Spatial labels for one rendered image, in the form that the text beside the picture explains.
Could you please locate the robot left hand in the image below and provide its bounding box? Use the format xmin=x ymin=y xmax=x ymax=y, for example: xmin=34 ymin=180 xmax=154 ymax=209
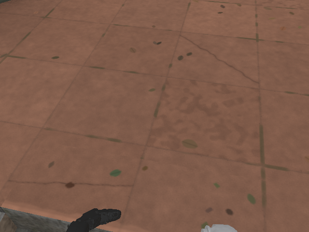
xmin=66 ymin=208 xmax=122 ymax=232

